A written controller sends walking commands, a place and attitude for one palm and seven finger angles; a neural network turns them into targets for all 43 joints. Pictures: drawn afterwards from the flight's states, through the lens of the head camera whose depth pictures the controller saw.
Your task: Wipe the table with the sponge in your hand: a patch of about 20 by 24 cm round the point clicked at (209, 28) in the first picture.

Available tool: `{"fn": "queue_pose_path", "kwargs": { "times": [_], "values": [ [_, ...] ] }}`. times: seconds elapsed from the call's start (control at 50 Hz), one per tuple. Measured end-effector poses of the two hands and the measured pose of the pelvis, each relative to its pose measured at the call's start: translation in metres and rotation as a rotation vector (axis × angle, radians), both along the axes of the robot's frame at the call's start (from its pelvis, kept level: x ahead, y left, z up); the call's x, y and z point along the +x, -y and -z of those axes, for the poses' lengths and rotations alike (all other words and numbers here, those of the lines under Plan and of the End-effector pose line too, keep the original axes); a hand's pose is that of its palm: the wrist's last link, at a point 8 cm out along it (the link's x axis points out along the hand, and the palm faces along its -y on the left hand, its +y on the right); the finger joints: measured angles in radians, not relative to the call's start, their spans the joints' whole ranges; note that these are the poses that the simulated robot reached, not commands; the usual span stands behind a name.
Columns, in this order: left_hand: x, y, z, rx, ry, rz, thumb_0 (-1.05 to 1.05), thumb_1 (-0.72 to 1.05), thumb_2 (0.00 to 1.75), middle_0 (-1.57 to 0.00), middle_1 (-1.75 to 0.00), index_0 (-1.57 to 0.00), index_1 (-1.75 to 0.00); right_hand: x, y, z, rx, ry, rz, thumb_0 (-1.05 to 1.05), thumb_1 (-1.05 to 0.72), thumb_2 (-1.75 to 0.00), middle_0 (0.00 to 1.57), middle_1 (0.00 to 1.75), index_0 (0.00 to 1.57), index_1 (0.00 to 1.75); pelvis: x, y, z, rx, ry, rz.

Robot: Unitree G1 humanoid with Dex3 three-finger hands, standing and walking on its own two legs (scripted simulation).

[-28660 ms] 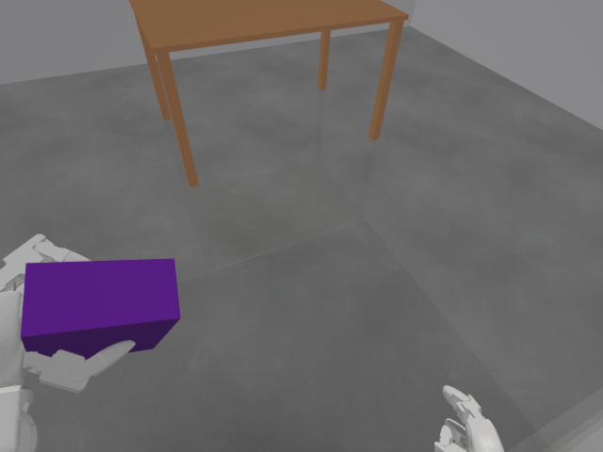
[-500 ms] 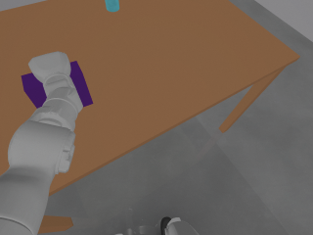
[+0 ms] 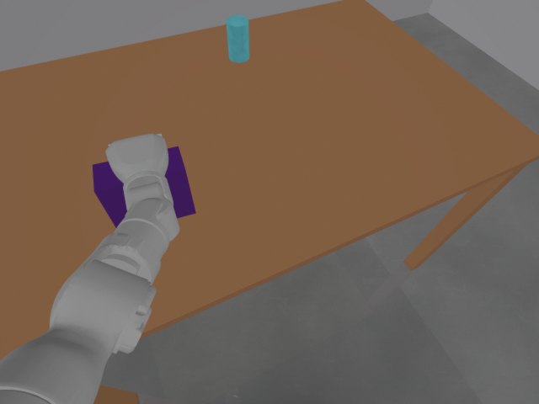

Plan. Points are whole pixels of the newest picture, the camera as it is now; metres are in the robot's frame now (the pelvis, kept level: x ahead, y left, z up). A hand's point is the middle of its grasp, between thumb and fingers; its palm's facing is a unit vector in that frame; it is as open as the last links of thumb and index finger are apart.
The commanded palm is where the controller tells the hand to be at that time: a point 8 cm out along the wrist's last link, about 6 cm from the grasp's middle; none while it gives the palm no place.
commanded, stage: wipe back along the third lane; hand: left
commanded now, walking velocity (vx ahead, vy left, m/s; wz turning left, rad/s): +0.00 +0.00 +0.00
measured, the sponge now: (151, 197) +0.46 +0.20 -0.02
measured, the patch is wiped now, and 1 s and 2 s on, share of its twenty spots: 1.00 1.00 1.00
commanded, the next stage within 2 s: none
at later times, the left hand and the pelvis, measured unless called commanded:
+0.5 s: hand (153, 207) +0.41 +0.18 +0.03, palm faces -0.05 +0.00 -1.00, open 10.0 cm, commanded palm +0.37 +0.15 +0.06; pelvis +0.01 +0.00 +0.01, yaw +2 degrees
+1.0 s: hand (161, 235) +0.36 +0.16 +0.03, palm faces -0.03 -0.01 -1.00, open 10.0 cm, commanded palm +0.31 +0.14 +0.06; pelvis -0.01 -0.01 +0.01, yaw +1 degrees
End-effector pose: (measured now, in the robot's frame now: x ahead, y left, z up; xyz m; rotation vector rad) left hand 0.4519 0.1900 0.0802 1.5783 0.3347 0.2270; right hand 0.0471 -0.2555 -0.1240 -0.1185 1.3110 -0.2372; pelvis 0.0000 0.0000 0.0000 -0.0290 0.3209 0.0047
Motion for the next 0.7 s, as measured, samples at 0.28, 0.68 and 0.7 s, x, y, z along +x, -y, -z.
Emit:
{"fn": "queue_pose_path", "kwargs": {
  "times": [0.28, 0.68, 0.7],
  "values": [
    [-0.032, 0.007, -0.001, -0.018, 0.018, 0.006, -0.01, -0.46, 1.03, -0.71, -1.33, -0.73, -1.35, 0.103, -0.017, -0.012, 0.03, 0.152, -0.117, 0.0, -0.9, -0.89, 0.2, 0.3, 0.2, 0.3, 0.012, -0.002, -0.005, 0.003, 0.066, -0.023],
    [-0.075, 0.026, 0.0, -0.014, 0.023, 0.029, -0.01, -0.46, 1.03, -0.71, -1.33, -0.72, -1.35, 0.099, -0.03, -0.013, 0.069, 0.172, -0.137, 0.0, -0.9, -0.89, 0.2, 0.3, 0.2, 0.3, -0.001, -0.001, -0.007, 0.014, 0.131, -0.026],
    [-0.077, 0.027, 0.0, -0.014, 0.024, 0.029, -0.01, -0.46, 1.03, -0.71, -1.33, -0.72, -1.35, 0.097, -0.029, -0.013, 0.069, 0.172, -0.135, 0.0, -0.9, -0.89, 0.2, 0.3, 0.2, 0.3, -0.002, -0.001, -0.007, 0.015, 0.133, -0.025]
  ]
}}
